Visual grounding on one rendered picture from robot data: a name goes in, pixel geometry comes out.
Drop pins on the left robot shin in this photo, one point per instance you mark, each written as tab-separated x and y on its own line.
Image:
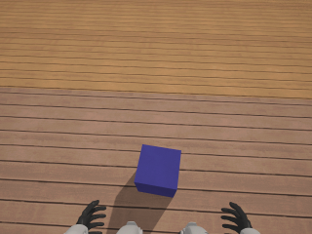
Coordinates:
131	223

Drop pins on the robot shin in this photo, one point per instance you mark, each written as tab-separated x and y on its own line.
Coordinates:
131	223
191	224

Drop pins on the robot left hand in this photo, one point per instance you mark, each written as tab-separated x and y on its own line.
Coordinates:
87	216

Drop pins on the carton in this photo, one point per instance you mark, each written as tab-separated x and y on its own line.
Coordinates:
158	170

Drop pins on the right robot shin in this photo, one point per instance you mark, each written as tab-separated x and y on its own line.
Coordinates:
191	224

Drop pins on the left robot forearm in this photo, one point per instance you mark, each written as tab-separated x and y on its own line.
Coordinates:
77	229

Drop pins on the robot right hand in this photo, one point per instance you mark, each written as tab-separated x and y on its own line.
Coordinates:
241	218

